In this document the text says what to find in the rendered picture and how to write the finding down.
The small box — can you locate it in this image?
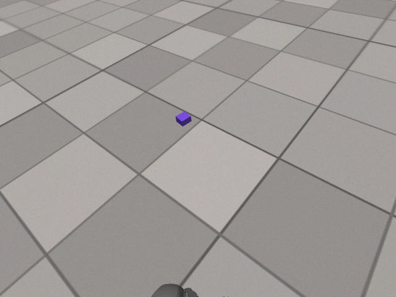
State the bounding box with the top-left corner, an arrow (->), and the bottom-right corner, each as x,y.
176,111 -> 191,126

